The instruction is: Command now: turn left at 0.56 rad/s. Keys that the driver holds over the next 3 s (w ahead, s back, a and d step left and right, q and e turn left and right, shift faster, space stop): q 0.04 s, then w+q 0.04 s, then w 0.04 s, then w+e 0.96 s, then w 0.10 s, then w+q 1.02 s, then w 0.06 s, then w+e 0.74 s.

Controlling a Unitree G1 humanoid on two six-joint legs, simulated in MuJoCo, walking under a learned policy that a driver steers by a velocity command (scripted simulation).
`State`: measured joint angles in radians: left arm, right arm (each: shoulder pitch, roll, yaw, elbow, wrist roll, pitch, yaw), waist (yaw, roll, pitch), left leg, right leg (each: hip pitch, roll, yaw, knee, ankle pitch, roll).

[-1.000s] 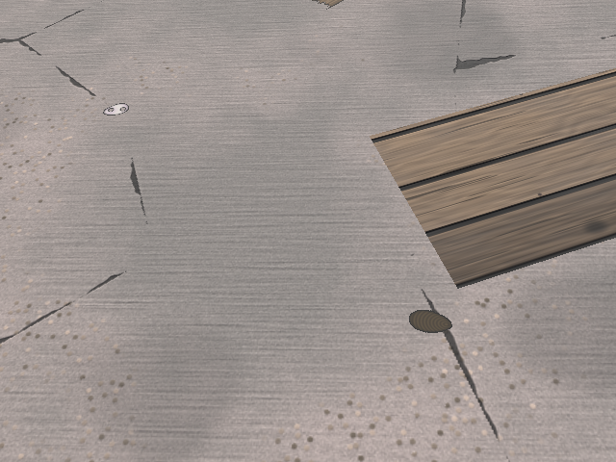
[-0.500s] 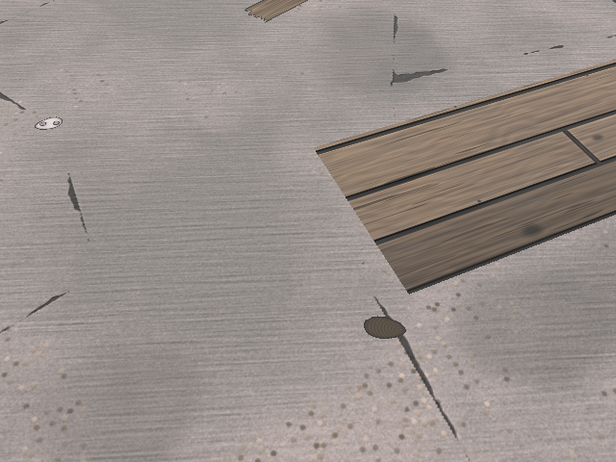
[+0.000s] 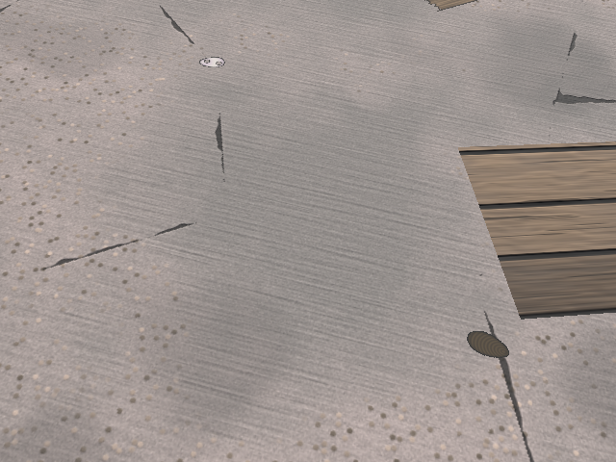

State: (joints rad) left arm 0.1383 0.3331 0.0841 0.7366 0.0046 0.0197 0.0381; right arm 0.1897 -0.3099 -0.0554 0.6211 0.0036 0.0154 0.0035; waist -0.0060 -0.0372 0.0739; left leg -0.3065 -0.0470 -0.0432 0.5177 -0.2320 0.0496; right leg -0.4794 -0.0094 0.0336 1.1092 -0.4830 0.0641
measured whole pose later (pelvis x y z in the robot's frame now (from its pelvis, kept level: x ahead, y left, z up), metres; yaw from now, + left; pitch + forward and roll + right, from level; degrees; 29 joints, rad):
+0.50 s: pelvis +0.10 -0.04 +0.00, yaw -1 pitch +2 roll +1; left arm 0.35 0.28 0.04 0.76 -0.01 -0.08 -0.02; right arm 0.24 -0.32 -0.03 0.68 0.01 -0.07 0.02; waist 0.02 0.04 -0.02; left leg -0.40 -0.03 -0.04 0.95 -0.40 0.03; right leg -0.19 0.04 0.05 0.45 -0.28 -0.05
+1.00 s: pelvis +0.36 -0.01 +0.00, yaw -18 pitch +0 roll +2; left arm 0.27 0.33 0.07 0.69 -0.03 -0.02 0.01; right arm 0.24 -0.28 -0.06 0.72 -0.01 -0.10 0.01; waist -0.01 -0.05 0.04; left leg -0.19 -0.03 0.08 0.37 -0.19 0.03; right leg -0.54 -0.06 0.05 1.15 -0.32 0.00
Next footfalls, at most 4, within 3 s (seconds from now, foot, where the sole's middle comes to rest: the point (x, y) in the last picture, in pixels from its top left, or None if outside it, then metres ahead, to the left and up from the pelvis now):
0.38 right None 0.10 -0.13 -0.77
0.80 left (258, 460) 0.43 0.08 -0.77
1.30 right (418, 376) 0.62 -0.27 -0.77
1.82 left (343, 248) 0.97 -0.12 -0.77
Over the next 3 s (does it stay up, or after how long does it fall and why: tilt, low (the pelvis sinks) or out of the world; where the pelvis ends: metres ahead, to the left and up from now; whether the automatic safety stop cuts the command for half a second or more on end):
stays up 1.43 -0.17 0.01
